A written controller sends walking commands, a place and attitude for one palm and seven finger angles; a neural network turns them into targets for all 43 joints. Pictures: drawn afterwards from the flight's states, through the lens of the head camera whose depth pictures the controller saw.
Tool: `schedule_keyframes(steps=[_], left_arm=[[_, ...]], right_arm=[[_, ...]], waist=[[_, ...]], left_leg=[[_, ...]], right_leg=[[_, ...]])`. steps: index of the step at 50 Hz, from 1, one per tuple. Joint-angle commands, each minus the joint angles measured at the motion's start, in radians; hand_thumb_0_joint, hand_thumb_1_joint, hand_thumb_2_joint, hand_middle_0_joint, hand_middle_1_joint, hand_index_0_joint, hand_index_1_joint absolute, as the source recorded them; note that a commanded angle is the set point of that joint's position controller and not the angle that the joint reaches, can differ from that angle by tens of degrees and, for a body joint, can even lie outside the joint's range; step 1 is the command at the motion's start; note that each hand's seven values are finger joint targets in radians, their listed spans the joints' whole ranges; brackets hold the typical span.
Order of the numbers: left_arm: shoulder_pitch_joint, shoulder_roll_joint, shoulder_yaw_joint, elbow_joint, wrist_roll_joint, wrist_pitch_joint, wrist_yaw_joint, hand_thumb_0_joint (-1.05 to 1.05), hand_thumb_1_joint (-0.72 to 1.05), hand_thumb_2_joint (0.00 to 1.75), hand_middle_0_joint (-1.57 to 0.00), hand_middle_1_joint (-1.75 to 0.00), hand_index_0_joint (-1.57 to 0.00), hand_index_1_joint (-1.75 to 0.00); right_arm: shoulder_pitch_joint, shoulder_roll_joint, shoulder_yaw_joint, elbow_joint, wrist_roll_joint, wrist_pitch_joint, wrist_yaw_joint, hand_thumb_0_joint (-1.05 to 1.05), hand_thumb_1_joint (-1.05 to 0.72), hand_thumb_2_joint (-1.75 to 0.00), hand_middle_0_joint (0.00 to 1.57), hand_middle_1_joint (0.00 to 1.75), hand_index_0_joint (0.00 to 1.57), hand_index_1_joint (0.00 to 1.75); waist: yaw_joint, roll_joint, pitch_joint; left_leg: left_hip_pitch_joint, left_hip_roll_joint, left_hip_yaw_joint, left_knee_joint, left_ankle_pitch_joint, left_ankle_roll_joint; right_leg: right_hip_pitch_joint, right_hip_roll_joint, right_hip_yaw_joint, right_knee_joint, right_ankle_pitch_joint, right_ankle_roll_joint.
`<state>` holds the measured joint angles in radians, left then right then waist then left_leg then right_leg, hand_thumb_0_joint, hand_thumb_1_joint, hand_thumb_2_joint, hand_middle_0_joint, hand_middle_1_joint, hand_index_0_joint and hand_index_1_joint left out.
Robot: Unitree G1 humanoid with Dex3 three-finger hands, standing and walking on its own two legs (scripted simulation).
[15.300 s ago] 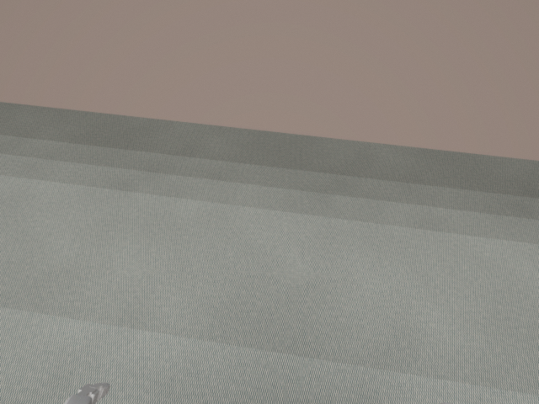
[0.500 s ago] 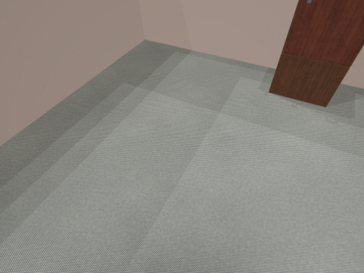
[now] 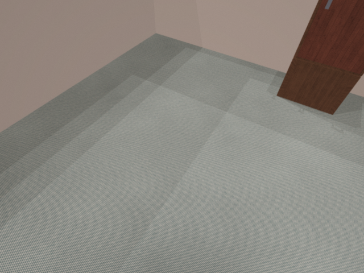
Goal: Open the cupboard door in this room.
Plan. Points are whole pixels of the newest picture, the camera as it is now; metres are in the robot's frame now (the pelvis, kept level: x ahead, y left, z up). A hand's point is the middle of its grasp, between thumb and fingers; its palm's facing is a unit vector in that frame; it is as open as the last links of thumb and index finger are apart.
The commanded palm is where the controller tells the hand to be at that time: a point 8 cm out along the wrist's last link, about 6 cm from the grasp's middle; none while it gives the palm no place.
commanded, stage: stand and wait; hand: left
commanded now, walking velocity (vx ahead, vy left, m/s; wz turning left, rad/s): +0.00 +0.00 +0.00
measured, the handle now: out of the picture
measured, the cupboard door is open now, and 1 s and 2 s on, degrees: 0 0 0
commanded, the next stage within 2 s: turn or walk to find it in 0.12 s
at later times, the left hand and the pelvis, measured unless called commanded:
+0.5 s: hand out of the picture -0.01 +0.20 -0.19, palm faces +0.08 -0.98 -0.19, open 7.4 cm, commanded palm none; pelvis -0.02 +0.02 -0.01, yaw +3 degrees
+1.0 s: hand out of the picture -0.02 +0.16 -0.17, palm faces +0.10 -0.97 -0.20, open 7.4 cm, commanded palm none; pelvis +0.00 -0.02 +0.00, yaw +4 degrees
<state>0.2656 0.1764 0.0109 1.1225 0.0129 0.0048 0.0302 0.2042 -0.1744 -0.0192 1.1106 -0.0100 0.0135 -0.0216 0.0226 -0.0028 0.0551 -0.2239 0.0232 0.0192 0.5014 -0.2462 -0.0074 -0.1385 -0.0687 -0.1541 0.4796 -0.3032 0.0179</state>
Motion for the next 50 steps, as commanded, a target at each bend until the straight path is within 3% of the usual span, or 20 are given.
schedule_keyframes(steps=[1, 6, 10, 12, 16, 18, 19, 20, 22, 23, 26, 29, 31, 33, 34, 35, 37, 40, 44, 50], left_arm=[[0.059, 0.095, 0.015, -0.028, -0.001, -0.012, 0.007, 0.0, 0.9, 0.9, -0.2, -0.3, -0.2, -0.3], [0.058, 0.103, 0.012, -0.023, -0.002, -0.014, 0.005, 0.0, 0.9, 0.9, -0.2, -0.3, -0.2, -0.3], [0.053, 0.118, 0.026, -0.037, -0.003, 0.0, 0.008, 0.0, 0.9, 0.9, -0.2, -0.3, -0.2, -0.3], [0.043, 0.133, 0.038, -0.053, -0.001, 0.005, 0.008, 0.0, 0.9, 0.9, -0.2, -0.3, -0.2, -0.3], [-0.012, 0.17, 0.061, -0.103, 0.006, 0.011, 0.008, 0.0, 0.9, 0.9, -0.2, -0.3, -0.2, -0.3], [-0.043, 0.161, 0.06, -0.116, 0.009, 0.008, 0.008, 0.0, 0.9, 0.9, -0.2, -0.3, -0.2, -0.3], [-0.046, 0.149, 0.058, -0.119, 0.009, 0.007, 0.007, 0.0, 0.9, 0.9, -0.2, -0.3, -0.2, -0.3], [-0.045, 0.129, 0.053, -0.117, 0.006, 0.011, 0.005, 0.0, 0.9, 0.9, -0.2, -0.3, -0.2, -0.3], [-0.008, 0.068, 0.04, -0.11, 0.0, 0.013, 0.002, 0.0, 0.9, 0.9, -0.2, -0.3, -0.2, -0.3], [-0.005, 0.064, 0.032, -0.106, 0.003, 0.012, 0.003, 0.0, 0.9, 0.9, -0.2, -0.3, -0.2, -0.3], [0.003, 0.056, 0.023, -0.086, 0.003, 0.007, -0.001, 0.0, 0.9, 0.9, -0.2, -0.3, -0.2, -0.3], [0.021, 0.045, 0.015, -0.066, -0.003, -0.002, -0.002, 0.0, 0.9, 0.9, -0.2, -0.3, -0.2, -0.3], [0.071, 0.05, 0.011, -0.04, -0.003, -0.012, 0.0, 0.0, 0.9, 0.9, -0.2, -0.3, -0.2, -0.3], [0.067, 0.095, 0.014, -0.033, 0.0, -0.022, 0.009, 0.0, 0.9, 0.9, -0.2, -0.3, -0.2, -0.3], [0.047, 0.118, 0.014, -0.038, -0.001, -0.025, 0.01, 0.0, 0.9, 0.9, -0.2, -0.3, -0.2, -0.3], [0.028, 0.133, 0.014, -0.043, -0.002, -0.024, 0.009, 0.0, 0.9, 0.9, -0.2, -0.3, -0.2, -0.3], [0.003, 0.134, 0.017, -0.047, -0.003, -0.03, 0.006, 0.0, 0.9, 0.9, -0.2, -0.3, -0.2, -0.3], [0.01, 0.128, 0.014, -0.045, -0.002, -0.029, 0.006, 0.0, 0.9, 0.9, -0.2, -0.3, -0.2, -0.3], [0.039, 0.133, 0.016, -0.039, -0.004, -0.032, 0.005, 0.0, 0.9, 0.9, -0.2, -0.3, -0.2, -0.3], [0.044, 0.157, 0.021, -0.035, -0.004, -0.038, 0.004, 0.0, 0.9, 0.9, -0.2, -0.3, -0.2, -0.3]], right_arm=[[0.05, -0.095, -0.016, -0.036, 0.002, -0.021, -0.004, 0.0, -0.9, -0.9, 0.2, 0.3, 0.2, 0.3], [0.057, -0.097, -0.011, -0.025, 0.002, -0.024, -0.003, 0.0, -0.9, -0.9, 0.2, 0.3, 0.2, 0.3], [0.057, -0.096, -0.016, -0.038, -0.001, -0.007, 0.003, 0.0, -0.9, -0.9, 0.2, 0.3, 0.2, 0.3], [0.056, -0.092, -0.021, -0.053, -0.006, 0.0, 0.005, 0.0, -0.9, -0.9, 0.2, 0.3, 0.2, 0.3], [0.087, -0.085, -0.038, -0.079, -0.009, 0.012, 0.009, 0.0, -0.9, -0.9, 0.2, 0.3, 0.2, 0.3], [0.107, -0.071, -0.041, -0.075, -0.011, 0.01, 0.01, 0.0, -0.9, -0.9, 0.2, 0.3, 0.2, 0.3], [0.125, -0.07, -0.04, -0.073, -0.011, 0.004, 0.012, 0.0, -0.9, -0.9, 0.2, 0.3, 0.2, 0.3], [0.13, -0.079, -0.038, -0.074, -0.011, 0.0, 0.012, 0.0, -0.9, -0.9, 0.2, 0.3, 0.2, 0.3], [0.135, -0.141, -0.044, -0.075, -0.014, -0.018, 0.004, 0.0, -0.9, -0.9, 0.2, 0.3, 0.2, 0.3], [0.127, -0.151, -0.047, -0.07, -0.01, -0.025, -0.005, 0.0, -0.9, -0.9, 0.2, 0.3, 0.2, 0.3], [0.109, -0.133, -0.041, -0.061, -0.01, -0.038, -0.019, 0.0, -0.9, -0.9, 0.2, 0.3, 0.2, 0.3], [0.101, -0.132, -0.038, -0.048, -0.009, -0.036, -0.02, 0.0, -0.9, -0.9, 0.2, 0.3, 0.2, 0.3], [0.09, -0.135, -0.039, -0.043, -0.001, -0.035, -0.019, 0.0, -0.9, -0.9, 0.2, 0.3, 0.2, 0.3], [0.091, -0.088, -0.032, -0.04, 0.01, -0.035, -0.012, 0.0, -0.9, -0.9, 0.2, 0.3, 0.2, 0.3], [0.094, -0.067, -0.025, -0.043, 0.01, -0.034, -0.008, 0.0, -0.9, -0.9, 0.2, 0.3, 0.2, 0.3], [0.094, -0.065, -0.024, -0.04, 0.007, -0.033, -0.001, 0.0, -0.9, -0.9, 0.2, 0.3, 0.2, 0.3], [0.075, -0.081, -0.025, -0.032, -0.002, -0.021, -0.003, 0.0, -0.9, -0.9, 0.2, 0.3, 0.2, 0.3], [0.094, -0.101, -0.021, -0.014, 0.001, -0.026, -0.002, 0.0, -0.9, -0.9, 0.2, 0.3, 0.2, 0.3], [0.072, -0.122, -0.017, -0.015, 0.001, -0.032, -0.006, 0.0, -0.9, -0.9, 0.2, 0.3, 0.2, 0.3], [0.044, -0.154, -0.021, -0.02, 0.003, -0.036, -0.01, 0.0, -0.9, -0.9, 0.2, 0.3, 0.2, 0.3]], waist=[[-0.014, -0.004, -0.009], [-0.013, 0.003, 0.033], [-0.006, 0.005, 0.08], [-0.007, -0.02, 0.077], [-0.023, -0.103, 0.027], [-0.036, -0.092, 0.011], [-0.044, -0.046, -0.001], [-0.043, 0.026, 0.008], [-0.033, 0.255, -0.012], [-0.031, 0.265, -0.022], [-0.021, 0.206, -0.078], [-0.012, 0.141, -0.106], [0.006, 0.069, -0.115], [-0.01, -0.037, -0.075], [-0.022, -0.087, -0.048], [-0.03, -0.057, -0.031], [-0.032, -0.173, 0.046], [-0.035, -0.087, 0.072], [-0.025, -0.005, 0.052], [-0.02, 0.008, -0.008]], left_leg=[[0.002, 0.092, -0.081, -0.1, 0.187, 0.023], [-0.009, 0.085, -0.075, -0.134, 0.127, 0.02], [-0.106, 0.071, -0.08, -0.104, 0.054, 0.016], [-0.144, 0.056, -0.062, -0.056, 0.014, 0.013], [-0.145, 0.042, -0.003, 0.128, -0.045, 0.005], [-0.083, 0.046, -0.003, 0.156, -0.039, 0.001], [-0.066, 0.066, -0.026, 0.098, 0.003, 0.007], [-0.074, 0.091, -0.094, 0.02, 0.018, 0.023], [-0.105, 0.207, -0.369, -0.242, -0.014, 0.092], [-0.073, 0.237, -0.418, -0.285, 0.029, 0.136], [0.02, 0.241, -0.373, -0.245, 0.168, 0.188], [0.071, 0.197, -0.291, -0.194, 0.293, 0.173], [0.046, 0.145, -0.222, -0.138, 0.275, 0.123], [-0.046, 0.079, -0.131, -0.077, 0.187, 0.049], [-0.064, 0.044, -0.096, -0.075, 0.117, 0.023], [-0.043, 0.028, -0.086, -0.09, 0.098, 0.014], [-0.006, 0.033, -0.067, -0.072, 0.086, 0.003], [0.023, 0.053, -0.087, -0.102, 0.147, 0.012], [0.039, 0.063, -0.094, -0.119, 0.165, 0.02], [0.076, 0.073, -0.09, -0.099, 0.221, 0.019]], right_leg=[[-0.016, -0.084, 0.085, -0.108, 0.118, -0.016], [-0.033, -0.082, 0.092, -0.145, 0.065, -0.017], [-0.046, -0.097, 0.086, -0.137, -0.034, -0.022], [-0.062, -0.128, 0.1, -0.144, -0.088, -0.037], [-0.123, -0.241, 0.146, -0.186, -0.168, -0.1], [-0.183, -0.246, 0.133, -0.161, -0.143, -0.109], [-0.188, -0.215, 0.096, -0.109, -0.122, -0.091], [-0.198, -0.148, 0.054, -0.047, -0.141, -0.058], [-0.148, 0.003, 0.0, 0.18, -0.09, 0.006], [-0.169, 0.015, 0.045, 0.273, -0.157, 0.001], [-0.214, -0.01, 0.123, 0.336, -0.218, -0.004], [-0.155, 0.005, 0.114, 0.159, -0.154, 0.004], [-0.038, 0.011, 0.097, -0.056, 0.024, 0.009], [0.038, -0.072, 0.19, -0.145, 0.138, -0.015], [0.013, -0.126, 0.236, -0.17, 0.137, -0.041], [-0.025, -0.147, 0.234, -0.171, 0.132, -0.055], [-0.128, -0.129, 0.237, -0.199, 0.064, -0.066], [-0.136, -0.078, 0.2, -0.199, 0.025, -0.049], [-0.101, -0.063, 0.194, -0.194, 0.057, -0.046], [-0.04, -0.064, 0.188, -0.185, 0.182, -0.051]])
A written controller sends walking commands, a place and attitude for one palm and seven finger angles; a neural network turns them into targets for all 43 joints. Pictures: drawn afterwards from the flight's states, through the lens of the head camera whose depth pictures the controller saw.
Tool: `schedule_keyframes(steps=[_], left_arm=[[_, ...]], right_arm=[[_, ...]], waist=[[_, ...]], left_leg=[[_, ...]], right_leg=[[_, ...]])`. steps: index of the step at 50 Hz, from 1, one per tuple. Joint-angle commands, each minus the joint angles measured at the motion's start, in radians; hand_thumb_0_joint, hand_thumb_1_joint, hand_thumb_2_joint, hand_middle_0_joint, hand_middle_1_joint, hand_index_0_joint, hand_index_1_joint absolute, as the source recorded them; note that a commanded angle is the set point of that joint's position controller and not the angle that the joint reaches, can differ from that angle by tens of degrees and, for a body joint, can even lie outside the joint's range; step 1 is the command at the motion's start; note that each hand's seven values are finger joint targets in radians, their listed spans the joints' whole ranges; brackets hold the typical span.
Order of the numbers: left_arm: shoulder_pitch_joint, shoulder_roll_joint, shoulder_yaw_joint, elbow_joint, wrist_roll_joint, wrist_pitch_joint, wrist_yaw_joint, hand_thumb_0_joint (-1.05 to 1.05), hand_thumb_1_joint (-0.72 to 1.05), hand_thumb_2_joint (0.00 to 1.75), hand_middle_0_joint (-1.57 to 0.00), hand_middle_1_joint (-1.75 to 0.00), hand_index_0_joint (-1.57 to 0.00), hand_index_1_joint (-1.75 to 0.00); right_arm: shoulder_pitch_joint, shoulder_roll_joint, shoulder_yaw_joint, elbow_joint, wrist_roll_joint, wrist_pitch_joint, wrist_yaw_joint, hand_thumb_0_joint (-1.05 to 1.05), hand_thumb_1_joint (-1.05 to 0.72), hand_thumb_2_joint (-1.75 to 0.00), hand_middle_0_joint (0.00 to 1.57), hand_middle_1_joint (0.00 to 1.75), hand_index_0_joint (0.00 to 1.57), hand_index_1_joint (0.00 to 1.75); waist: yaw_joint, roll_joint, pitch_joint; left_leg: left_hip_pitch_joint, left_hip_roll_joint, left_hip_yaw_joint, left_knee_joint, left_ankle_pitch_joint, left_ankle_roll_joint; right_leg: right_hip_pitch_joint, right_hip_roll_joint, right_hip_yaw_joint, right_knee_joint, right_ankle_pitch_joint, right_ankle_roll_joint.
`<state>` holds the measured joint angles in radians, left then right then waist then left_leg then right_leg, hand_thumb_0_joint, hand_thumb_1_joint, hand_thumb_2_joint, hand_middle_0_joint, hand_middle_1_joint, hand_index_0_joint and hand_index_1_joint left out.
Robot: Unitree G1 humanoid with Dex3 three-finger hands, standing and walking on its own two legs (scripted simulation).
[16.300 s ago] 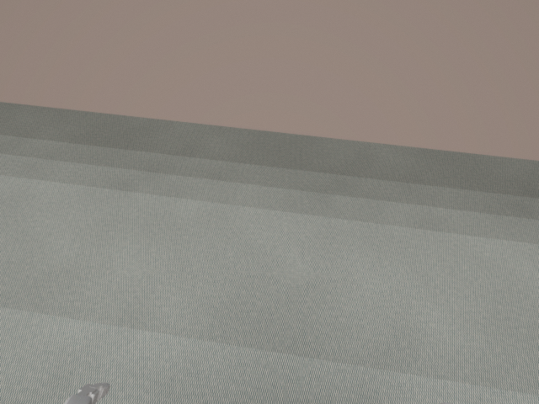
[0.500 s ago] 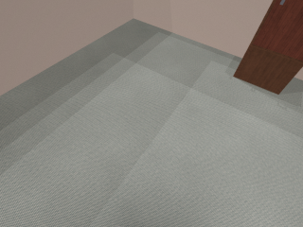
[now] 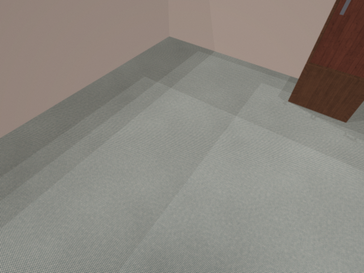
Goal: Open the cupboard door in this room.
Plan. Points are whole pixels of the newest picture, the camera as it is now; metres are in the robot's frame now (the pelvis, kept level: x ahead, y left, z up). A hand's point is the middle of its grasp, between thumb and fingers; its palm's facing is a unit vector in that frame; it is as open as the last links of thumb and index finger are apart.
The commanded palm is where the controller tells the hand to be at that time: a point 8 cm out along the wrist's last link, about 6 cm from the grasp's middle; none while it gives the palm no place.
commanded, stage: stand and wait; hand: left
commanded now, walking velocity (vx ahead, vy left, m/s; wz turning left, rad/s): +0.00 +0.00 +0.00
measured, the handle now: (348, 0) +1.58 -0.89 +0.05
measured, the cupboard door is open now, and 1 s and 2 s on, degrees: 0 0 0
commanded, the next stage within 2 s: turn or walk to find it in 0.02 s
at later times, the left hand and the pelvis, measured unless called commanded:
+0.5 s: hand out of the picture +0.05 +0.20 -0.17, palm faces -0.04 -0.97 -0.22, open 7.4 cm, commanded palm none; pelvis +0.01 +0.01 +0.00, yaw -3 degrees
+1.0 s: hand out of the picture +0.01 +0.23 -0.17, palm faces +0.02 -0.96 -0.27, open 7.4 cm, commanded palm none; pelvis -0.01 +0.02 +0.00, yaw +1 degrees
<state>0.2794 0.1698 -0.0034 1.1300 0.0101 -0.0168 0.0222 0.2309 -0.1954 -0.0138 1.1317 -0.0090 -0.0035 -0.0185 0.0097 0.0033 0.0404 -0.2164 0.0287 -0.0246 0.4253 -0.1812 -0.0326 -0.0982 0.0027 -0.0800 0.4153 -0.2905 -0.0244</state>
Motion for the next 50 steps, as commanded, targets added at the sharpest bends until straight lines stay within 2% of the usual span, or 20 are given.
schedule_keyframes(steps=[1, 2, 4, 7, 10, 15, 24, 33, 38, 41, 47, 50], left_arm=[[0.025, 0.171, 0.038, -0.045, -0.001, -0.019, 0.011, 0.0, 0.9, 0.9, -0.2, -0.3, -0.2, -0.3], [0.026, 0.174, 0.039, -0.044, -0.001, -0.019, 0.011, 0.0, 0.9, 0.9, -0.2, -0.3, -0.2, -0.3], [0.042, 0.125, 0.033, -0.039, -0.002, -0.003, 0.012, 0.0, 0.9, 0.9, -0.2, -0.3, -0.2, -0.3], [0.03, 0.135, 0.04, -0.046, -0.001, 0.014, 0.01, 0.0, 0.9, 0.9, -0.2, -0.3, -0.2, -0.3], [0.026, 0.133, 0.038, -0.049, -0.001, 0.013, 0.01, 0.0, 0.9, 0.9, -0.2, -0.3, -0.2, -0.3], [0.028, 0.144, 0.036, -0.047, -0.001, 0.006, 0.009, 0.0, 0.9, 0.9, -0.2, -0.3, -0.2, -0.3], [-0.008, 0.185, 0.043, -0.062, -0.001, -0.008, 0.009, 0.0, 0.9, 0.9, -0.2, -0.3, -0.2, -0.3], [-0.069, 0.251, 0.052, -0.078, 0.001, -0.014, 0.003, 0.0, 0.9, 0.9, -0.2, -0.3, -0.2, -0.3], [-0.049, 0.194, 0.042, -0.082, -0.001, 0.015, 0.008, 0.0, 0.9, 0.9, -0.2, -0.3, -0.2, -0.3], [-0.041, 0.196, 0.044, -0.093, 0.001, 0.026, 0.009, 0.0, 0.9, 0.9, -0.2, -0.3, -0.2, -0.3], [-0.049, 0.223, 0.039, -0.093, 0.001, 0.012, 0.007, 0.0, 0.9, 0.9, -0.2, -0.3, -0.2, -0.3], [-0.056, 0.243, 0.037, -0.087, 0.001, 0.001, 0.005, 0.0, 0.9, 0.9, -0.2, -0.3, -0.2, -0.3]], right_arm=[[0.016, -0.14, -0.026, -0.042, 0.002, -0.022, -0.014, 0.0, -0.9, -0.9, 0.2, 0.3, 0.2, 0.3], [0.008, -0.142, -0.027, -0.04, 0.003, -0.022, -0.015, 0.0, -0.9, -0.9, 0.2, 0.3, 0.2, 0.3], [0.027, -0.09, -0.021, -0.036, 0.0, -0.012, -0.019, 0.0, -0.9, -0.9, 0.2, 0.3, 0.2, 0.3], [0.033, -0.084, -0.022, -0.04, -0.002, 0.003, -0.023, 0.0, -0.9, -0.9, 0.2, 0.3, 0.2, 0.3], [0.031, -0.094, -0.02, -0.041, -0.001, 0.0, -0.022, 0.0, -0.9, -0.9, 0.2, 0.3, 0.2, 0.3], [0.02, -0.115, -0.023, -0.04, 0.003, -0.013, -0.022, 0.0, -0.9, -0.9, 0.2, 0.3, 0.2, 0.3], [0.001, -0.156, -0.033, -0.034, 0.004, -0.031, -0.019, 0.0, -0.9, -0.9, 0.2, 0.3, 0.2, 0.3], [-0.055, -0.223, -0.038, -0.05, 0.003, -0.036, -0.009, 0.0, -0.9, -0.9, 0.2, 0.3, 0.2, 0.3], [-0.043, -0.165, -0.023, -0.068, -0.003, -0.009, 0.002, 0.0, -0.9, -0.9, 0.2, 0.3, 0.2, 0.3], [-0.052, -0.172, -0.024, -0.089, -0.005, 0.005, 0.007, 0.0, -0.9, -0.9, 0.2, 0.3, 0.2, 0.3], [-0.052, -0.187, -0.025, -0.099, -0.002, -0.001, 0.008, 0.0, -0.9, -0.9, 0.2, 0.3, 0.2, 0.3], [-0.067, -0.211, -0.029, -0.095, 0.003, -0.006, 0.006, 0.0, -0.9, -0.9, 0.2, 0.3, 0.2, 0.3]], waist=[[-0.01, 0.013, -0.008], [-0.008, 0.004, -0.006], [-0.011, 0.002, 0.0], [-0.014, -0.031, 0.022], [-0.014, -0.03, 0.01], [-0.007, -0.003, -0.007], [-0.001, -0.002, -0.009], [0.001, 0.01, 0.009], [0.002, 0.03, 0.01], [0.007, 0.044, -0.001], [-0.002, -0.014, -0.064], [-0.006, -0.021, -0.051]], left_leg=[[0.074, 0.069, -0.047, -0.024, 0.174, 0.047], [0.082, 0.075, -0.038, -0.022, 0.174, 0.045], [0.077, 0.077, -0.008, 0.01, 0.171, 0.033], [0.038, 0.075, 0.023, 0.043, 0.116, 0.021], [0.059, 0.082, 0.013, 0.03, 0.118, 0.024], [0.069, 0.093, -0.007, 0.008, 0.16, 0.038], [0.085, 0.098, -0.026, -0.033, 0.179, 0.053], [0.067, 0.099, -0.055, -0.087, 0.125, 0.059], [-0.001, 0.098, -0.082, -0.061, 0.113, 0.054], [-0.051, 0.105, -0.119, -0.053, 0.074, 0.062], [0.002, 0.079, -0.104, -0.007, 0.115, 0.055], [0.032, 0.077, -0.097, -0.005, 0.121, 0.054]], right_leg=[[-0.064, -0.137, 0.115, -0.115, 0.205, -0.011], [-0.068, -0.135, 0.118, -0.115, 0.228, -0.012], [-0.08, -0.138, 0.134, -0.098, 0.284, -0.009], [-0.093, -0.147, 0.166, -0.085, 0.286, -0.021], [-0.107, -0.131, 0.162, -0.077, 0.242, -0.016], [-0.086, -0.113, 0.147, -0.057, 0.254, -0.005], [-0.066, -0.114, 0.135, -0.068, 0.242, -0.005], [-0.052, -0.121, 0.129, -0.101, 0.154, -0.001], [-0.065, -0.128, 0.089, -0.044, 0.102, 0.023], [-0.067, -0.131, 0.066, -0.012, 0.06, 0.031], [-0.065, -0.151, 0.097, -0.04, 0.098, 0.014], [-0.084, -0.15, 0.103, -0.066, 0.096, 0.009]])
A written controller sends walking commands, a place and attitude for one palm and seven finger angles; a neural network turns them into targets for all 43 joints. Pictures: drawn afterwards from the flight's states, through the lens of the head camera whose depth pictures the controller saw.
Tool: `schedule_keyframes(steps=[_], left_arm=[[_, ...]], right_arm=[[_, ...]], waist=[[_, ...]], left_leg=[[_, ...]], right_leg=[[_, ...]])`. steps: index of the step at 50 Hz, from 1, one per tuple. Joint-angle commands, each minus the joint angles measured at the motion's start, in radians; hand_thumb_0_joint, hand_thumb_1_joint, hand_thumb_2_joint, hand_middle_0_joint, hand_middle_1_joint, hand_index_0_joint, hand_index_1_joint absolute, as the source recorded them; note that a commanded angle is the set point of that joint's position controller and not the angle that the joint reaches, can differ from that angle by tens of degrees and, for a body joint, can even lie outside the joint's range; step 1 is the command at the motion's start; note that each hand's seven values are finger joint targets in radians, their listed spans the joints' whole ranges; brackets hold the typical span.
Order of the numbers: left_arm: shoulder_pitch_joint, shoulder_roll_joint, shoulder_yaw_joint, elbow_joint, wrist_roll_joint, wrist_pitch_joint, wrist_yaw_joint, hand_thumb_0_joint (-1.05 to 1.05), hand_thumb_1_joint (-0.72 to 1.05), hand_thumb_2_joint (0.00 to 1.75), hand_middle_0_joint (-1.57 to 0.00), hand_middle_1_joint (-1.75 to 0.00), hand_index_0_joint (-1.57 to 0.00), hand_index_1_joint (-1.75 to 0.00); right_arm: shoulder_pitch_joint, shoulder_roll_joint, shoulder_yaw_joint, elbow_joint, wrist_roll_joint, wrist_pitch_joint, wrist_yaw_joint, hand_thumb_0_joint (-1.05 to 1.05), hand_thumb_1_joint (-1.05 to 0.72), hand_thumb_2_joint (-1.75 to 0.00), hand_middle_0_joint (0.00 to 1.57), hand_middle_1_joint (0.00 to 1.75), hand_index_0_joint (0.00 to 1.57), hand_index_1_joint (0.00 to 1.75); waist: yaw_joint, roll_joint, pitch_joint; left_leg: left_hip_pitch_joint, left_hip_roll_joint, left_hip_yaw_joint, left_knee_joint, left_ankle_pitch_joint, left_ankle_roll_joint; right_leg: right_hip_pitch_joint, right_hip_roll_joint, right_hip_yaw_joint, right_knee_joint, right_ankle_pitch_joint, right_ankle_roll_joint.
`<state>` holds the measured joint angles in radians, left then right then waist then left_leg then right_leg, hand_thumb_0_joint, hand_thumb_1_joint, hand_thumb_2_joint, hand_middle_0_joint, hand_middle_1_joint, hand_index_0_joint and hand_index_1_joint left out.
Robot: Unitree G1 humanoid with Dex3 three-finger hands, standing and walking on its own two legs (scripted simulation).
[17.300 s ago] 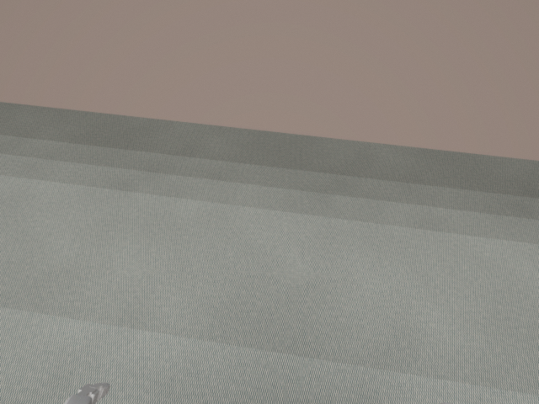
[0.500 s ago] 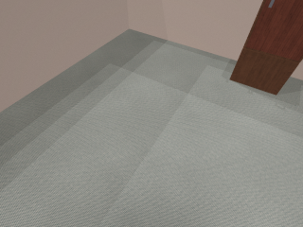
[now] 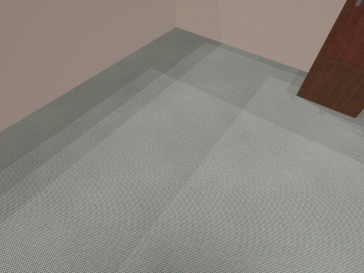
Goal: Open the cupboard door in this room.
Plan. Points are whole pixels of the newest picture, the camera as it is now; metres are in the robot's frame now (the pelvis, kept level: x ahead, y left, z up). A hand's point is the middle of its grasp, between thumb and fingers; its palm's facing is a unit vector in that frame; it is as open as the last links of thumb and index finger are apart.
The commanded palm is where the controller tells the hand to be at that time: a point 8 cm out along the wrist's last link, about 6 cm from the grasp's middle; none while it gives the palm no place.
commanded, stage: stand and wait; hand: left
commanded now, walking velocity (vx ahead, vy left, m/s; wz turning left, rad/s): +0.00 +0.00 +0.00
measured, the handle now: out of the picture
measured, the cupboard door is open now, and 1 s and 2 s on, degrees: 0 0 0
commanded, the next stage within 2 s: turn or walk to find it in 0.22 s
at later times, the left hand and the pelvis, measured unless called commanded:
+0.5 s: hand out of the picture +0.04 +0.22 -0.17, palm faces -0.08 -0.96 -0.28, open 7.4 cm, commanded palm none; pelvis +0.00 +0.00 +0.00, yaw -6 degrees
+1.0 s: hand out of the picture +0.06 +0.17 -0.18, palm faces -0.12 -0.97 -0.21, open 7.4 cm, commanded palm none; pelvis -0.01 -0.01 +0.00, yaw -8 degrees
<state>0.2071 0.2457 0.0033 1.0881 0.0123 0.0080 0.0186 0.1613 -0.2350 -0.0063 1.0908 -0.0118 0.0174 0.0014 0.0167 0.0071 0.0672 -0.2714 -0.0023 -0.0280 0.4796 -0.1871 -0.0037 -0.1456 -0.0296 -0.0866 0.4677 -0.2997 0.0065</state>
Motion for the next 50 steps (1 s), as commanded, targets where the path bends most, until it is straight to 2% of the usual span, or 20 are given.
schedule_keyframes(steps=[1, 8, 13, 17, 21, 25, 27, 29, 31, 32, 33, 34, 36, 37, 40, 42, 44, 46, 48, 50], left_arm=[[0.013, 0.171, 0.03, -0.041, -0.001, -0.027, 0.008, 0.0, 0.9, 0.9, -0.2, -0.3, -0.2, -0.3], [0.01, 0.195, 0.032, -0.017, 0.001, -0.038, 0.005, 0.0, 0.9, 0.9, -0.2, -0.3, -0.2, -0.3], [-0.001, 0.22, 0.034, -0.013, 0.002, -0.042, 0.0, 0.0, 0.9, 0.9, -0.2, -0.3, -0.2, -0.3], [0.024, 0.143, 0.028, -0.016, -0.001, -0.011, 0.0, 0.0, 0.9, 0.9, -0.2, -0.3, -0.2, -0.3], [0.022, 0.153, 0.041, -0.046, 0.001, 0.01, -0.007, 0.0, 0.9, 0.9, -0.2, -0.3, -0.2, -0.3], [0.033, 0.144, 0.049, -0.079, 0.001, 0.02, -0.015, 0.0, 0.9, 0.9, -0.2, -0.3, -0.2, -0.3], [0.046, 0.121, 0.048, -0.09, 0.003, 0.024, -0.018, 0.0, 0.9, 0.9, -0.2, -0.3, -0.2, -0.3], [0.07, 0.095, 0.046, -0.093, 0.005, 0.026, -0.016, 0.0, 0.9, 0.9, -0.2, -0.3, -0.2, -0.3], [0.121, 0.088, 0.047, -0.081, 0.007, 0.018, -0.014, 0.0, 0.9, 0.9, -0.2, -0.3, -0.2, -0.3], [0.139, 0.121, 0.052, -0.077, 0.013, 0.005, -0.01, 0.0, 0.9, 0.9, -0.2, -0.3, -0.2, -0.3], [0.133, 0.195, 0.065, -0.077, 0.02, -0.006, -0.003, 0.0, 0.9, 0.9, -0.2, -0.3, -0.2, -0.3], [0.127, 0.209, 0.063, -0.085, 0.01, -0.008, 0.0, 0.0, 0.9, 0.9, -0.2, -0.3, -0.2, -0.3], [0.049, 0.157, 0.053, -0.094, 0.01, -0.012, 0.006, 0.0, 0.9, 0.9, -0.2, -0.3, -0.2, -0.3], [0.019, 0.15, 0.052, -0.098, 0.01, -0.015, 0.005, 0.0, 0.9, 0.9, -0.2, -0.3, -0.2, -0.3], [0.036, 0.141, 0.05, -0.087, 0.007, -0.026, 0.01, 0.0, 0.9, 0.9, -0.2, -0.3, -0.2, -0.3], [0.056, 0.153, 0.053, -0.075, 0.007, -0.03, 0.012, 0.0, 0.9, 0.9, -0.2, -0.3, -0.2, -0.3], [0.048, 0.161, 0.056, -0.065, 0.006, -0.032, 0.013, 0.0, 0.9, 0.9, -0.2, -0.3, -0.2, -0.3], [0.02, 0.162, 0.057, -0.059, -0.001, -0.035, 0.013, 0.0, 0.9, 0.9, -0.2, -0.3, -0.2, -0.3], [0.027, 0.134, 0.051, -0.058, -0.006, -0.035, 0.009, 0.0, 0.9, 0.9, -0.2, -0.3, -0.2, -0.3], [0.006, 0.136, 0.05, -0.047, 0.001, -0.036, 0.006, 0.0, 0.9, 0.9, -0.2, -0.3, -0.2, -0.3]], right_arm=[[-0.008, -0.176, -0.038, -0.052, 0.005, -0.028, -0.014, 0.0, -0.9, -0.9, 0.2, 0.3, 0.2, 0.3], [-0.038, -0.211, -0.042, -0.042, 0.008, -0.039, -0.018, 0.0, -0.9, -0.9, 0.2, 0.3, 0.2, 0.3], [-0.057, -0.238, -0.045, -0.041, 0.007, -0.046, -0.021, 0.0, -0.9, -0.9, 0.2, 0.3, 0.2, 0.3], [-0.007, -0.147, -0.03, -0.035, 0.002, -0.031, -0.028, 0.0, -0.9, -0.9, 0.2, 0.3, 0.2, 0.3], [0.005, -0.162, -0.039, -0.062, -0.002, -0.019, -0.033, 0.0, -0.9, -0.9, 0.2, 0.3, 0.2, 0.3], [0.006, -0.204, -0.056, -0.097, -0.004, -0.018, -0.038, 0.0, -0.9, -0.9, 0.2, 0.3, 0.2, 0.3], [0.005, -0.211, -0.064, -0.109, -0.004, -0.019, -0.039, 0.0, -0.9, -0.9, 0.2, 0.3, 0.2, 0.3], [-0.004, -0.201, -0.066, -0.115, -0.007, -0.021, -0.036, 0.0, -0.9, -0.9, 0.2, 0.3, 0.2, 0.3], [-0.028, -0.182, -0.064, -0.12, -0.006, -0.02, -0.034, 0.0, -0.9, -0.9, 0.2, 0.3, 0.2, 0.3], [-0.028, -0.143, -0.059, -0.125, -0.001, -0.017, -0.033, 0.0, -0.9, -0.9, 0.2, 0.3, 0.2, 0.3], [-0.028, -0.073, -0.048, -0.139, 0.005, -0.013, -0.029, 0.0, -0.9, -0.9, 0.2, 0.3, 0.2, 0.3], [-0.062, -0.079, -0.045, -0.148, 0.004, 0.0, -0.027, 0.0, -0.9, -0.9, 0.2, 0.3, 0.2, 0.3], [-0.028, -0.086, -0.05, -0.111, 0.0, 0.006, -0.026, 0.0, -0.9, -0.9, 0.2, 0.3, 0.2, 0.3], [0.01, -0.072, -0.049, -0.089, 0.001, 0.002, -0.026, 0.0, -0.9, -0.9, 0.2, 0.3, 0.2, 0.3], [0.041, -0.061, -0.044, -0.058, 0.006, -0.007, -0.027, 0.0, -0.9, -0.9, 0.2, 0.3, 0.2, 0.3], [0.036, -0.064, -0.044, -0.054, 0.008, -0.012, -0.031, 0.0, -0.9, -0.9, 0.2, 0.3, 0.2, 0.3], [0.046, -0.072, -0.044, -0.042, 0.008, -0.019, -0.035, 0.0, -0.9, -0.9, 0.2, 0.3, 0.2, 0.3], [0.08, -0.09, -0.044, -0.02, 0.007, -0.035, -0.036, 0.0, -0.9, -0.9, 0.2, 0.3, 0.2, 0.3], [0.074, -0.152, -0.052, -0.009, 0.002, -0.056, -0.041, 0.0, -0.9, -0.9, 0.2, 0.3, 0.2, 0.3], [0.035, -0.169, -0.052, -0.009, 0.004, -0.052, -0.043, 0.0, -0.9, -0.9, 0.2, 0.3, 0.2, 0.3]], waist=[[-0.014, -0.022, -0.066], [-0.015, 0.004, -0.013], [-0.014, -0.001, -0.034], [-0.019, 0.006, -0.031], [-0.018, 0.009, -0.028], [-0.009, 0.09, -0.063], [-0.003, 0.154, -0.072], [0.009, 0.178, -0.086], [0.039, 0.131, -0.103], [0.046, 0.003, -0.107], [0.033, -0.228, -0.087], [0.053, -0.243, -0.054], [0.016, -0.192, 0.002], [-0.005, -0.161, -0.015], [0.0, -0.137, -0.081], [0.009, -0.143, -0.097], [0.002, -0.151, -0.095], [-0.017, -0.123, -0.111], [-0.005, 0.017, -0.146], [0.0, -0.002, -0.12]], left_leg=[[0.092, 0.107, -0.093, -0.065, 0.12, 0.026], [0.091, 0.111, -0.103, -0.122, 0.056, 0.031], [0.137, 0.117, -0.087, -0.137, 0.057, 0.03], [0.141, 0.131, -0.037, -0.077, 0.098, 0.014], [0.107, 0.159, -0.026, -0.06, 0.061, 0.017], [0.12, 0.243, -0.086, -0.097, 0.06, 0.065], [0.094, 0.31, -0.129, -0.136, 0.103, 0.121], [0.071, 0.324, -0.121, -0.135, 0.155, 0.155], [-0.007, 0.278, -0.055, -0.044, 0.158, 0.122], [-0.073, 0.193, 0.013, 0.086, 0.086, 0.061], [-0.199, 0.071, 0.119, 0.226, -0.144, -0.012], [-0.175, 0.051, 0.06, 0.33, -0.353, -0.02], [-0.138, 0.074, 0.011, 0.387, -0.309, -0.009], [-0.135, 0.065, 0.018, 0.397, -0.284, -0.01], [-0.112, 0.054, 0.037, 0.328, -0.261, -0.019], [-0.09, 0.053, 0.042, 0.253, -0.238, -0.022], [-0.033, 0.058, 0.045, 0.122, -0.182, -0.021], [0.087, 0.068, 0.039, -0.057, -0.01, -0.013], [0.224, 0.169, -0.049, -0.06, 0.29, 0.028], [0.193, 0.184, -0.032, -0.048, 0.247, 0.034]], right_leg=[[-0.047, -0.118, 0.113, -0.128, 0.098, -0.024], [-0.049, -0.104, 0.114, -0.172, 0.04, -0.025], [-0.047, -0.104, 0.138, -0.202, 0.055, -0.03], [-0.074, -0.098, 0.155, -0.151, 0.157, -0.022], [-0.107, -0.078, 0.177, -0.083, 0.181, -0.025], [-0.152, -0.025, 0.138, 0.069, 0.162, -0.01], [-0.162, 0.002, 0.095, 0.202, -0.014, 0.002], [-0.146, 0.002, 0.084, 0.25, -0.146, 0.005], [-0.029, -0.018, 0.081, 0.094, -0.019, 0.001], [0.036, -0.078, 0.182, -0.058, 0.145, -0.013], [0.068, -0.257, 0.401, -0.15, 0.27, -0.069], [-0.047, -0.336, 0.461, -0.194, 0.31, -0.138], [-0.112, -0.279, 0.381, -0.189, 0.3, -0.18], [-0.071, -0.25, 0.333, -0.143, 0.41, -0.183], [0.047, -0.211, 0.246, -0.079, 0.633, -0.167], [0.074, -0.206, 0.251, -0.074, 0.655, -0.17], [0.06, -0.192, 0.248, -0.065, 0.613, -0.162], [0.026, -0.16, 0.222, -0.034, 0.543, -0.119], [-0.061, -0.08, 0.159, -0.011, 0.382, -0.051], [-0.044, -0.066, 0.155, -0.076, 0.294, -0.032]])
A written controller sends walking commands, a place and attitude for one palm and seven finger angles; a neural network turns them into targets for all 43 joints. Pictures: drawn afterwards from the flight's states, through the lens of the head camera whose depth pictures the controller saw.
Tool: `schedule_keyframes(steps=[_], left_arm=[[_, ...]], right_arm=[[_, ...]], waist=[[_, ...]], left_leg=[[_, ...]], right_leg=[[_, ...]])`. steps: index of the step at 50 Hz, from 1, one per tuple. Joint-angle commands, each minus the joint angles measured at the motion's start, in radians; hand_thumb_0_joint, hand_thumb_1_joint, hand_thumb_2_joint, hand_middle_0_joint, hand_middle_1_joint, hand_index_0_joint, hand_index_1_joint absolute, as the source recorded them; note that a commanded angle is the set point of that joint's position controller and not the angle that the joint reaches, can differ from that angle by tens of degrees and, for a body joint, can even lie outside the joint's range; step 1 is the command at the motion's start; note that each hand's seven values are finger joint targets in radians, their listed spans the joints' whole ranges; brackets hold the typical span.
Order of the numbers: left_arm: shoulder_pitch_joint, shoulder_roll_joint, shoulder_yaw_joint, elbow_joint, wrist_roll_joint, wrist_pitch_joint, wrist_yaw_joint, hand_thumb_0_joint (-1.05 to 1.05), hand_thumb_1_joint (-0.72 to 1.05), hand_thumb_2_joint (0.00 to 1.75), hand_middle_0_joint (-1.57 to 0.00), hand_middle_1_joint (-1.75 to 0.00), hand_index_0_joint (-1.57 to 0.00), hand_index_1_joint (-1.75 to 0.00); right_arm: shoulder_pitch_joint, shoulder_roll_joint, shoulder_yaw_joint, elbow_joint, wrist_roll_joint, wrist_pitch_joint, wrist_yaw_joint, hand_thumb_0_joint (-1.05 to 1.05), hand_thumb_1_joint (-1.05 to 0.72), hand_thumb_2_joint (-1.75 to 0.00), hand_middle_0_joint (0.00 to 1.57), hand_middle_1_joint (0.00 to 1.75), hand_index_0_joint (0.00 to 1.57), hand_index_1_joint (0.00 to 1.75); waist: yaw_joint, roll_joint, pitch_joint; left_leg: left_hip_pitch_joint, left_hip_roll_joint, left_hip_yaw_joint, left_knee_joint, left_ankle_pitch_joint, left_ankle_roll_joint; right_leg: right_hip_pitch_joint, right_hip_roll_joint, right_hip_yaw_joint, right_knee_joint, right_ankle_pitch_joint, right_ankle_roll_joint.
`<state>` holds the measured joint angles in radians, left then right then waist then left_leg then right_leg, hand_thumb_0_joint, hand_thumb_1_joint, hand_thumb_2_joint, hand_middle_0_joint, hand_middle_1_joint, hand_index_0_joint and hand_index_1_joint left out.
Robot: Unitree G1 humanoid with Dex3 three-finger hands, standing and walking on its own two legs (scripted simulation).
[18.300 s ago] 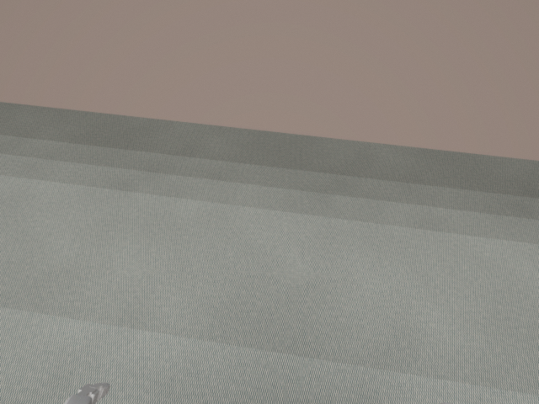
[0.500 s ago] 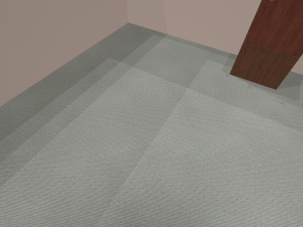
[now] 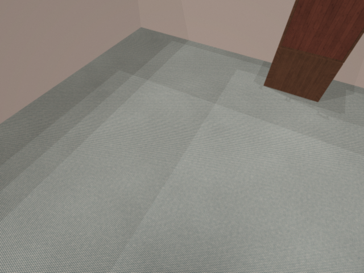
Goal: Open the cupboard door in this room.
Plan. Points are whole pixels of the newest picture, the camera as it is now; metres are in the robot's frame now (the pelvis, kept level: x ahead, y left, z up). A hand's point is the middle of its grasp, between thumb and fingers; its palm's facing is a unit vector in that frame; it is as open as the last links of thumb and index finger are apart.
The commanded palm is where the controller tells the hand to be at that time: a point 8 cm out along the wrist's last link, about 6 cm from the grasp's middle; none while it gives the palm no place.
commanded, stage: stand and wait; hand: left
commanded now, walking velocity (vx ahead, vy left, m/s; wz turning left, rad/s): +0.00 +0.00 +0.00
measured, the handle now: out of the picture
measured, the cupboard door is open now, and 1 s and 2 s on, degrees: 0 0 0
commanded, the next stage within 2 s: turn or walk to find it in 0.52 s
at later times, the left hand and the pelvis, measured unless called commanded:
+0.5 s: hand out of the picture +0.03 +0.30 -0.14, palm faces -0.01 -0.93 -0.36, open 7.4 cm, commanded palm none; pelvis -0.02 +0.03 +0.01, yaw +0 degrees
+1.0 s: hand out of the picture +0.07 +0.26 -0.15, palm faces +0.01 -0.95 -0.31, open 7.4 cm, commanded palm none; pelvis +0.01 +0.02 +0.01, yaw +2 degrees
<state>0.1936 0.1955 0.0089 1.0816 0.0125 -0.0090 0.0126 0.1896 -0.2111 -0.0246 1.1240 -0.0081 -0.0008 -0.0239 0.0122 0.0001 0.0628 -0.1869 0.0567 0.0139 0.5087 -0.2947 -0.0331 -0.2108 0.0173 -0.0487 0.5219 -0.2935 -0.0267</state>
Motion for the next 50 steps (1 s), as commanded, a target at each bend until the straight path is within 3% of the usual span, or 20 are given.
schedule_keyframes(steps=[1, 5, 10, 15, 20, 28, 32, 40, 50], left_arm=[[0.003, 0.205, 0.045, -0.034, 0.0, -0.018, 0.01, 0.0, 0.9, 0.9, -0.2, -0.3, -0.2, -0.3], [-0.018, 0.247, 0.046, -0.016, -0.001, -0.023, 0.004, 0.0, 0.9, 0.9, -0.2, -0.3, -0.2, -0.3], [-0.046, 0.281, 0.04, -0.011, 0.002, -0.018, -0.004, 0.0, 0.9, 0.9, -0.2, -0.3, -0.2, -0.3], [-0.069, 0.315, 0.036, -0.014, 0.003, -0.017, -0.009, 0.0, 0.9, 0.9, -0.2, -0.3, -0.2, -0.3], [-0.083, 0.338, 0.031, -0.012, 0.002, -0.019, -0.012, 0.0, 0.9, 0.9, -0.2, -0.3, -0.2, -0.3], [-0.1, 0.36, 0.026, -0.008, -0.001, -0.021, -0.01, 0.0, 0.9, 0.9, -0.2, -0.3, -0.2, -0.3], [-0.085, 0.327, 0.022, -0.012, -0.003, -0.009, -0.002, 0.0, 0.9, 0.9, -0.2, -0.3, -0.2, -0.3], [-0.101, 0.353, 0.025, -0.025, -0.004, -0.025, 0.001, 0.0, 0.9, 0.9, -0.2, -0.3, -0.2, -0.3], [-0.102, 0.349, 0.026, -0.023, -0.003, -0.029, 0.002, 0.0, 0.9, 0.9, -0.2, -0.3, -0.2, -0.3]], right_arm=[[-0.009, -0.196, -0.031, -0.038, 0.002, -0.039, -0.015, 0.0, -0.9, -0.9, 0.2, 0.3, 0.2, 0.3], [-0.044, -0.222, -0.031, -0.046, 0.002, -0.038, -0.013, 0.0, -0.9, -0.9, 0.2, 0.3, 0.2, 0.3], [-0.082, -0.268, -0.03, -0.062, 0.0, -0.032, -0.003, 0.0, -0.9, -0.9, 0.2, 0.3, 0.2, 0.3], [-0.108, -0.315, -0.028, -0.08, -0.002, -0.034, 0.005, 0.0, -0.9, -0.9, 0.2, 0.3, 0.2, 0.3], [-0.124, -0.342, -0.024, -0.086, 0.0, -0.037, 0.01, 0.0, -0.9, -0.9, 0.2, 0.3, 0.2, 0.3], [-0.127, -0.359, -0.015, -0.079, 0.002, -0.038, 0.014, 0.0, -0.9, -0.9, 0.2, 0.3, 0.2, 0.3], [-0.112, -0.32, -0.007, -0.078, 0.0, -0.024, 0.017, 0.0, -0.9, -0.9, 0.2, 0.3, 0.2, 0.3], [-0.114, -0.341, -0.016, -0.079, 0.003, -0.032, 0.01, 0.0, -0.9, -0.9, 0.2, 0.3, 0.2, 0.3], [-0.124, -0.336, -0.017, -0.076, 0.002, -0.033, 0.007, 0.0, -0.9, -0.9, 0.2, 0.3, 0.2, 0.3]], waist=[[0.003, 0.079, -0.105], [0.005, 0.07, -0.041], [0.005, 0.045, 0.046], [0.003, 0.039, -0.007], [0.001, 0.012, -0.058], [-0.004, -0.001, -0.078], [-0.002, 0.01, -0.073], [-0.008, -0.006, -0.125], [-0.005, -0.008, -0.093]], left_leg=[[0.089, 0.111, -0.074, -0.1, 0.346, 0.064], [0.047, 0.095, -0.071, -0.155, 0.251, 0.056], [-0.003, 0.09, -0.102, -0.244, 0.037, 0.059], [0.019, 0.093, -0.117, -0.278, 0.0, 0.061], [0.06, 0.094, -0.119, -0.275, 0.067, 0.062], [0.084, 0.087, -0.116, -0.251, 0.198, 0.06], [0.055, 0.084, -0.117, -0.211, 0.267, 0.056], [0.109, 0.077, -0.11, -0.172, 0.391, 0.054], [0.112, 0.078, -0.101, -0.193, 0.357, 0.051]], right_leg=[[0.046, -0.124, 0.101, -0.128, 0.294, 0.004], [0.075, -0.131, 0.113, -0.179, 0.273, -0.003], [0.037, -0.131, 0.123, -0.245, 0.097, 0.006], [0.059, -0.136, 0.119, -0.252, 0.085, 0.015], [0.078, -0.146, 0.111, -0.255, 0.126, 0.018], [0.101, -0.161, 0.086, -0.243, 0.187, 0.022], [0.101, -0.165, 0.058, -0.199, 0.21, 0.033], [0.14, -0.174, 0.064, -0.197, 0.341, 0.015], [0.143, -0.174, 0.076, -0.227, 0.346, 0.008]])
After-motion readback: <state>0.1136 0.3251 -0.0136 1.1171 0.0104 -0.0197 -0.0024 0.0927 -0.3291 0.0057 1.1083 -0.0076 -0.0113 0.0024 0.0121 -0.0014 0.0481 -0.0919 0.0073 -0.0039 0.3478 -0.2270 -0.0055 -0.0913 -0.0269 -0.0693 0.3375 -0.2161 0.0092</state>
